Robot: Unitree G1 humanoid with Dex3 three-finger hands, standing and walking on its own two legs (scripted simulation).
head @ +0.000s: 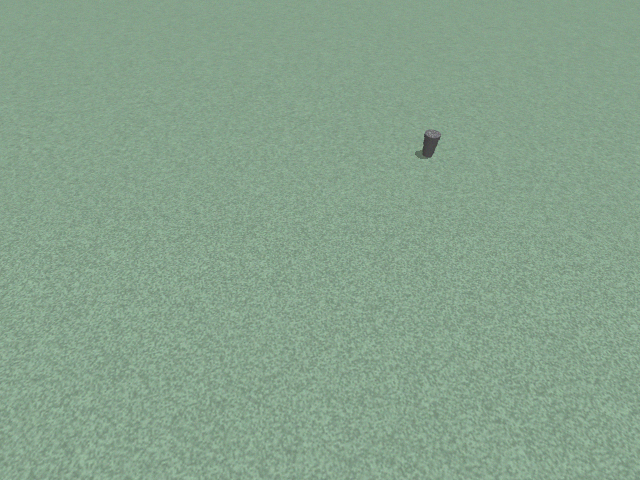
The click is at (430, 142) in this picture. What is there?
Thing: tapered cup
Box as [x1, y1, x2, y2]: [422, 130, 440, 156]
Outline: 435,130 425,131 423,142 424,145 422,150 422,153 425,156 431,156 439,139 440,133
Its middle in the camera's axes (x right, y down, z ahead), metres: +0.61 -0.51 +2.13
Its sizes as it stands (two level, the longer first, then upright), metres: 0.084 0.084 0.132
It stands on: the floor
